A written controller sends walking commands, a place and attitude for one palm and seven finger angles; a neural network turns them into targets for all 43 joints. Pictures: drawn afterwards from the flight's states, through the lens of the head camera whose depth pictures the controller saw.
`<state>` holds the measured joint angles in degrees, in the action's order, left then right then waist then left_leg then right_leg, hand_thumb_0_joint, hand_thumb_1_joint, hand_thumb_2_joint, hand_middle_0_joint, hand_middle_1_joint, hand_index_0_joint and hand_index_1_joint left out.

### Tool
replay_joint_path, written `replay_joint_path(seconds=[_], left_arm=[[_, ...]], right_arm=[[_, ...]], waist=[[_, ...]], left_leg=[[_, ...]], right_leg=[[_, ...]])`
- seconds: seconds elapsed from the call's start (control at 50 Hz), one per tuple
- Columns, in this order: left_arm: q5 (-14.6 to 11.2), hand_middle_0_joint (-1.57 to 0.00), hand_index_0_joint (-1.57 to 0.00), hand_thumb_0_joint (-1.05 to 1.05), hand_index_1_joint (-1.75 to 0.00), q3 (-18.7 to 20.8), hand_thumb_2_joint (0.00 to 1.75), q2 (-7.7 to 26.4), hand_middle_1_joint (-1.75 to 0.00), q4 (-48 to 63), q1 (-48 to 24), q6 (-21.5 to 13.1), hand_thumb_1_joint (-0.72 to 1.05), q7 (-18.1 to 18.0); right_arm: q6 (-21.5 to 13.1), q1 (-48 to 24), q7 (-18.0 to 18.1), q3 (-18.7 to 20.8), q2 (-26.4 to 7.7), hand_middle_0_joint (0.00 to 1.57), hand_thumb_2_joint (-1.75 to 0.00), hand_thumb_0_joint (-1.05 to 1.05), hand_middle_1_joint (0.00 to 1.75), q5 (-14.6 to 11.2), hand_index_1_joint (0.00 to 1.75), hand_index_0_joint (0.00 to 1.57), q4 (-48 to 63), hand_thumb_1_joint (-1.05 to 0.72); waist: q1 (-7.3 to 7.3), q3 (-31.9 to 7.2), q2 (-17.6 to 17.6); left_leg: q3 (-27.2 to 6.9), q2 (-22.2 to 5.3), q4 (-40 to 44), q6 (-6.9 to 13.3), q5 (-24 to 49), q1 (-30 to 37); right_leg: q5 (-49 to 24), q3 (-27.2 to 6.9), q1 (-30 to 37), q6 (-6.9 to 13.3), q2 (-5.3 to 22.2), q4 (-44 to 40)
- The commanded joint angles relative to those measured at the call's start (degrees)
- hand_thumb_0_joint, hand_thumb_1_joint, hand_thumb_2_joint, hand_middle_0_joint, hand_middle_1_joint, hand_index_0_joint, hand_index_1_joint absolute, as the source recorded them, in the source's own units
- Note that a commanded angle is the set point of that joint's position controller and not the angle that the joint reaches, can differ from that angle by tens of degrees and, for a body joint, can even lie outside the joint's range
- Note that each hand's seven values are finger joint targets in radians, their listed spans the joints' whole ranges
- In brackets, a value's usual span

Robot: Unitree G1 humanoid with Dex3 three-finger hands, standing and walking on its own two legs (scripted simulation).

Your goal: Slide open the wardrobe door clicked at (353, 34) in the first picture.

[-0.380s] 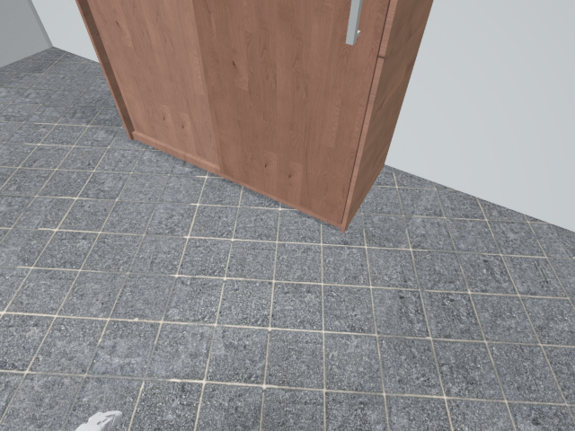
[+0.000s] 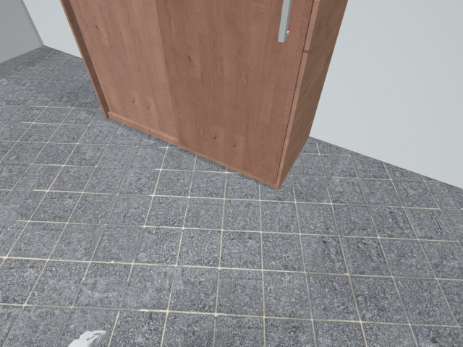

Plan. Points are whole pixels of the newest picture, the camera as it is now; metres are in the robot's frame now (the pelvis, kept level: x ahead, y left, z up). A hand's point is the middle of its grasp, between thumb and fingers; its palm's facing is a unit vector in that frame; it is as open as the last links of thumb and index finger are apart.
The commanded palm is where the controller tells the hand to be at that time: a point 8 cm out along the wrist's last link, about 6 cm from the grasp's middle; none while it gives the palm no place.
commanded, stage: stand and wait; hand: right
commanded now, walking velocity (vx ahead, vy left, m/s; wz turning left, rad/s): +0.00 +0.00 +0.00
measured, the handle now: out of the picture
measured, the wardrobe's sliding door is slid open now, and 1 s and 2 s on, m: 0.00 0.00 0.00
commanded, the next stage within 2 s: look at it before walking up in 0.46 s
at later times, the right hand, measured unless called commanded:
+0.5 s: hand out of the picture +0.06 -0.24 -0.15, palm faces -0.03 +0.94 -0.34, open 7.4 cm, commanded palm none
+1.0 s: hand out of the picture +0.06 -0.23 -0.15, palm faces -0.03 +0.94 -0.33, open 7.4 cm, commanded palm none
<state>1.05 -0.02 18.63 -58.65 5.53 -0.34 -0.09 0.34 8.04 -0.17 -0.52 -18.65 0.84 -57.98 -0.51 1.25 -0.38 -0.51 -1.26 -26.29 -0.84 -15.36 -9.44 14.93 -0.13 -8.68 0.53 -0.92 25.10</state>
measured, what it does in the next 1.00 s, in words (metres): stands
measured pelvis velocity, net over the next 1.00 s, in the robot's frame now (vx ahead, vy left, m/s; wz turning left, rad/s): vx -0.02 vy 0.01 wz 0.00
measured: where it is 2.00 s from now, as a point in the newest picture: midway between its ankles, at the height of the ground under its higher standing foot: outside the picture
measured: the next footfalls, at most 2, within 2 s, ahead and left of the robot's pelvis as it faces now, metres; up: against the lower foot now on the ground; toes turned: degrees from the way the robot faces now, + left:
right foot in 1.98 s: +0.21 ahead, -0.09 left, +0.00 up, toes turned +19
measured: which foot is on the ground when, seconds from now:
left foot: down 0.00-1.00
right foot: down 0.00-1.00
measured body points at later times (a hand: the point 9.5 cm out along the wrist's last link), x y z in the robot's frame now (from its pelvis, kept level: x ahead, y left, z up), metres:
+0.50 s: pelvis -0.02 +0.01 +0.00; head -0.01 +0.02 +0.45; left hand +0.05 +0.31 -0.13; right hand +0.06 -0.28 -0.12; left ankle -0.01 +0.13 -0.74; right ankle -0.02 -0.11 -0.74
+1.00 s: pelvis -0.02 +0.01 +0.00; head -0.01 +0.01 +0.45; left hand +0.06 +0.31 -0.13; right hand +0.06 -0.28 -0.13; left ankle -0.01 +0.13 -0.74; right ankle -0.02 -0.11 -0.74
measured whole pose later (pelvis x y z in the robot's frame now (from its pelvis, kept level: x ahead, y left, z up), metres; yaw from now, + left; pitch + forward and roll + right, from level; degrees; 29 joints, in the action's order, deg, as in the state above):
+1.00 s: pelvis -0.02 +0.01 +0.00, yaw +0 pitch -2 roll +0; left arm 0.7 -0.3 19.3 -63.4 7.3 -0.4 0.0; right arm -0.1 8.2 -0.3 -0.3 -19.3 0.8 -61.7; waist -0.2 1.8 -0.1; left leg -0.3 0.1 -22.1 0.2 -11.8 -8.5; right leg 11.6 -0.3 -7.8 -0.6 0.4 21.2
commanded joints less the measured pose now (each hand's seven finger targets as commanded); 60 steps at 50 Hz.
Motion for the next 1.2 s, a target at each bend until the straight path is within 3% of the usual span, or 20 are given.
replay_joint_path(seconds=[0.0,0.26,0.36,0.8,0.98,1.18], left_arm=[[-0.37,-0.2,-0.2,0.0,-0.3,2.58,0.9,11.86,-0.3,3.31,-2.53,-1.55,0.9,-0.91],[-0.47,-0.2,-0.2,0.0,-0.3,2.12,0.9,12.18,-0.3,0.2,-1.17,-1.39,0.9,-0.75],[-0.49,-0.2,-0.2,0.0,-0.3,1.98,0.9,12.24,-0.3,-0.46,-0.71,-1.49,0.9,-0.69],[-0.58,-0.2,-0.2,0.0,-0.3,1.97,0.9,11.91,-0.3,-1.08,-0.4,-1.43,0.9,-0.66],[-0.55,-0.2,-0.2,0.0,-0.3,1.92,0.9,12.14,-0.3,-1.19,-0.82,-1.52,0.9,-0.69],[-0.55,-0.2,-0.2,0.0,-0.3,2.1,0.9,12.18,-0.3,-1.13,-0.47,-1.57,0.9,-0.99]], right_arm=[[-1.61,-2.57,1.03,2.74,-12.27,0.2,-0.9,0.0,0.3,-0.2,0.3,0.2,3.37,-0.9],[-1.65,-2.41,0.83,2.55,-12.59,0.2,-0.9,0.0,0.3,-0.26,0.3,0.2,0.68,-0.9],[-1.69,-2.41,0.82,2.49,-12.64,0.2,-0.9,0.0,0.3,-0.27,0.3,0.2,0.18,-0.9],[-2.02,-2.25,0.88,2.56,-12.54,0.2,-0.9,0.0,0.3,-0.17,0.3,0.2,0.16,-0.9],[-1.91,-1.98,0.78,2.45,-12.43,0.2,-0.9,0.0,0.3,-0.22,0.3,0.2,-0.18,-0.9],[-1.55,-1.94,0.72,2.57,-12.16,0.2,-0.9,0.0,0.3,-0.18,0.3,0.2,0.06,-0.9]], waist=[[0.45,-4.63,0.17],[0.43,-1.73,-0.95],[0.37,-2.44,-0.33],[0.52,-2.49,-1.1],[0.41,-2.69,0.18],[0.47,-2.61,0.15]], left_leg=[[-4.35,-5.47,3.87,2.79,14.16,1.54],[-5.8,-5.55,7.18,2.83,7.88,0.18],[-6.08,-5.45,7.62,2.82,6.82,0.53],[-6.29,-5.61,8.56,2.87,9.07,0.43],[-5.84,-5.53,8.53,2.68,9.4,0.89],[-6.07,-5.19,7.57,2.67,13.21,0.3]], right_leg=[[-14.46,-4.82,0.9,1.54,6.98,-3.74],[-8.13,-5.05,-0.21,1.13,7.02,-6.24],[-7.77,-5.34,-0.1,1.11,7.15,-6.7],[-9.57,-5.07,0.72,0.72,7.32,-6.4],[-9.87,-5.36,1.05,0.79,7.51,-7.08],[-12.06,-4.55,2.58,0.78,8.09,-6.34]])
